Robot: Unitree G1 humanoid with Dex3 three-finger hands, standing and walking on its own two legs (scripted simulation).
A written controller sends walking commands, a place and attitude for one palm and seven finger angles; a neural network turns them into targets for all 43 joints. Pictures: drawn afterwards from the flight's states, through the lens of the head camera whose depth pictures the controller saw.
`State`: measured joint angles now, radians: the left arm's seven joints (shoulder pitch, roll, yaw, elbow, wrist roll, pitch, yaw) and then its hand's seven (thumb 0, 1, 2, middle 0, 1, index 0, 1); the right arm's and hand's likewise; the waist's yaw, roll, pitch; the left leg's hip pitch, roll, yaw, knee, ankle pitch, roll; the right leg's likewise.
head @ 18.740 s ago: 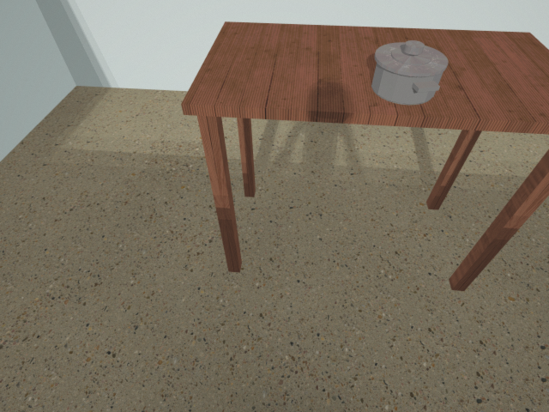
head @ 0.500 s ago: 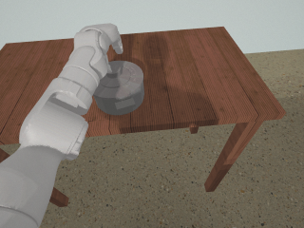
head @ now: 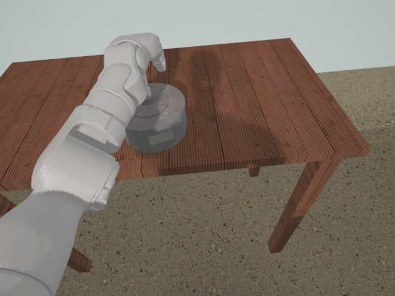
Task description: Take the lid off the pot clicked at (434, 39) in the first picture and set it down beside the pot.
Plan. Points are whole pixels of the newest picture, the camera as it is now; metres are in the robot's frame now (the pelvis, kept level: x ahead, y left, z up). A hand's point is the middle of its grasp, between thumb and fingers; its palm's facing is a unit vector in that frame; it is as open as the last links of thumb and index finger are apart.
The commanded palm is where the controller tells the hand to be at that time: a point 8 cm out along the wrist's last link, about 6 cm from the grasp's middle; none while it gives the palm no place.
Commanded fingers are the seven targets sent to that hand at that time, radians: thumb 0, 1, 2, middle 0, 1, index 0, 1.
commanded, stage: move the open hand above the knob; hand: left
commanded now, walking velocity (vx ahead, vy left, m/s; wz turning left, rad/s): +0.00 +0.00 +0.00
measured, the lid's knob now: (146, 96) +0.51 +0.10 +0.15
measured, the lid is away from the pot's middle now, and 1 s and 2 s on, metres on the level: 0.00 0.00 0.00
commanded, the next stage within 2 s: lower the open fingers around the knob in 1.96 s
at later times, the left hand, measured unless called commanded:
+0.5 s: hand (147, 81) +0.47 +0.08 +0.22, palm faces -0.25 -0.04 -0.97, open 10.1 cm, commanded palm +0.45 +0.09 +0.27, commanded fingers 0.00 -0.23 1.26 -0.81 -0.08 -0.81 -0.08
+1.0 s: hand (138, 82) +0.47 +0.10 +0.21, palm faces -0.26 -0.05 -0.96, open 10.1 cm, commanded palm +0.46 +0.10 +0.27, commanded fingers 0.00 -0.23 1.26 -0.81 -0.08 -0.81 -0.08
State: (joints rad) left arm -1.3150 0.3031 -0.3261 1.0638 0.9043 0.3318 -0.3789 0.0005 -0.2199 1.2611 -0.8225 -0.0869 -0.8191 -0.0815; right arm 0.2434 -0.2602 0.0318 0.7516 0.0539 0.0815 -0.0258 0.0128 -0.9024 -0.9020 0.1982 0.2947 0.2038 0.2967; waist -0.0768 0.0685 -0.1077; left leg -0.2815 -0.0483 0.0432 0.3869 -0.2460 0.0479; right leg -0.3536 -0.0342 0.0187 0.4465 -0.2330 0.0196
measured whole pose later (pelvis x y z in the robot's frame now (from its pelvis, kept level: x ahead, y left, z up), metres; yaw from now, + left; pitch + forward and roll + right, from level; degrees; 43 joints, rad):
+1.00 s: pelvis -0.01 -0.01 +0.00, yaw +0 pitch +6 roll +1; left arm -1.29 0.32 -0.33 1.05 0.90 0.33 -0.40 0.00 -0.22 1.26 -0.82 -0.09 -0.82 -0.08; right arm 0.22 -0.26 0.04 0.74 0.06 0.09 -0.05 0.01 -0.90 -0.90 0.20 0.29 0.20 0.30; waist -0.07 0.06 -0.09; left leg -0.25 -0.04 0.04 0.38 -0.24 0.04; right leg -0.33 -0.03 0.02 0.45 -0.23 0.01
